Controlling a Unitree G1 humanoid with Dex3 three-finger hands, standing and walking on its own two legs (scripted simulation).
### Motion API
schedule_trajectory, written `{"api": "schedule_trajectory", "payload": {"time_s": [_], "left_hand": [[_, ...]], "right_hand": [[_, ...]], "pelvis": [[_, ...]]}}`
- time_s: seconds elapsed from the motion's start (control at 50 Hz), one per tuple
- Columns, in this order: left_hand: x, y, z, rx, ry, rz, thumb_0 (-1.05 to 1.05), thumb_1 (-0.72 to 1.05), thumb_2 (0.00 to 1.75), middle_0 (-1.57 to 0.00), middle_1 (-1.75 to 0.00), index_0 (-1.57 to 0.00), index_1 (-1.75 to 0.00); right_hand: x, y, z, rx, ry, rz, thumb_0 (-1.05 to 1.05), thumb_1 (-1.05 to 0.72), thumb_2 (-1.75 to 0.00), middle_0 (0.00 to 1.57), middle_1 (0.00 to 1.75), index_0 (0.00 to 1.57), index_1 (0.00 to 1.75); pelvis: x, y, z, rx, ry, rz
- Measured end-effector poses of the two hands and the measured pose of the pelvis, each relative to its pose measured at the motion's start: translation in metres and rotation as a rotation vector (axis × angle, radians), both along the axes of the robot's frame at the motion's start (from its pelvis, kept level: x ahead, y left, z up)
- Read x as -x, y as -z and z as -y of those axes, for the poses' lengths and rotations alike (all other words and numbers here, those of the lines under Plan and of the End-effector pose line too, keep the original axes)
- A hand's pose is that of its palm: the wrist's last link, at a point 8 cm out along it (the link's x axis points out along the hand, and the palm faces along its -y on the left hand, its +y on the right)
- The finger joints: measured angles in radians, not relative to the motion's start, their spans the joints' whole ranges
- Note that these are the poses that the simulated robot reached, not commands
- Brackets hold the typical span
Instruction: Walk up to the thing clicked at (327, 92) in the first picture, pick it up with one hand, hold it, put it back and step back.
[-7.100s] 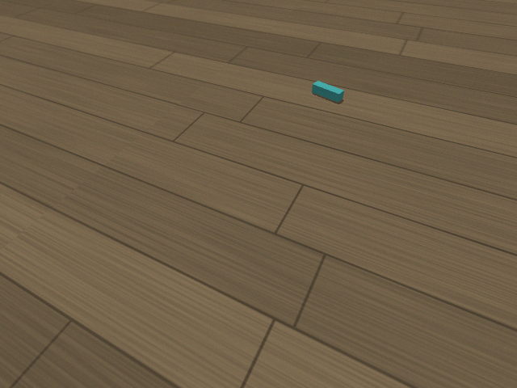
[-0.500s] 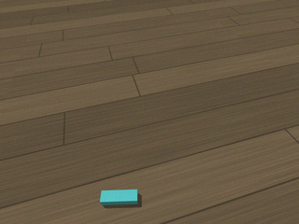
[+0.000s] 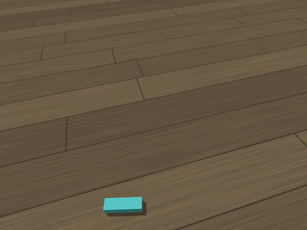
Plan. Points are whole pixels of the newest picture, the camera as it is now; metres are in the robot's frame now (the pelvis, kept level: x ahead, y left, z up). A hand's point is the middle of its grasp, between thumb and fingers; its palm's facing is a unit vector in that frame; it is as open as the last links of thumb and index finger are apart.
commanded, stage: stand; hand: left
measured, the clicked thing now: (123, 205) +0.43 +0.22 -0.75
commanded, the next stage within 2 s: none
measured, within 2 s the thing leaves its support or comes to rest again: neither
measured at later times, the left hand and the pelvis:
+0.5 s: hand out of the picture +0.08 +0.26 -0.16, palm faces -0.03 -0.94 -0.35, open 7.4 cm; pelvis +0.01 +0.00 +0.00, yaw +0 degrees
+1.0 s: hand out of the picture +0.07 +0.26 -0.16, palm faces -0.03 -0.94 -0.35, open 7.4 cm; pelvis +0.00 +0.00 +0.00, yaw +0 degrees
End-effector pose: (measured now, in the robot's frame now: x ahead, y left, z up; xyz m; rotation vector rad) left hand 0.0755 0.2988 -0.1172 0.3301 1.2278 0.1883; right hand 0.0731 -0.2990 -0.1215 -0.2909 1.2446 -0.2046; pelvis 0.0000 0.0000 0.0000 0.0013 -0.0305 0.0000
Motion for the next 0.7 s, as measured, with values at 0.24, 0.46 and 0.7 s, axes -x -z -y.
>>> {"api": "schedule_trajectory", "payload": {"time_s": [0.24,0.46,0.7], "left_hand": [[-0.004,0.001,0.0,0.006,0.001,-0.001,0.0,0.9,0.9,-0.2,-0.3,-0.2,-0.3],[0.001,0.001,-0.001,0.002,-0.011,-0.015,0.0,0.9,0.9,-0.2,-0.3,-0.2,-0.3],[0.005,0.0,-0.001,-0.002,-0.017,-0.012,0.0,0.9,0.9,-0.2,-0.3,-0.2,-0.3]], "right_hand": [[-0.006,-0.002,0.0,0.005,-0.003,0.009,0.01,-0.91,-0.89,0.2,0.3,0.21,0.3],[-0.012,-0.001,-0.003,0.002,-0.014,0.014,0.01,-0.91,-0.89,0.2,0.3,0.21,0.3],[-0.015,-0.001,-0.003,-0.001,-0.018,0.024,0.01,-0.91,-0.89,0.2,0.3,0.21,0.3]], "pelvis": [[-0.004,0.0,-0.001,-0.001,0.001,-0.001],[-0.007,0.0,-0.001,-0.002,-0.002,-0.001],[-0.007,0.0,0.0,0.0,-0.006,0.004]]}}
